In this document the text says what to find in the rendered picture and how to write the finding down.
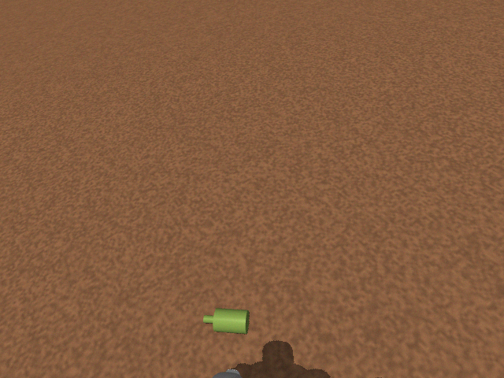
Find bottle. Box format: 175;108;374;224
203;308;249;334

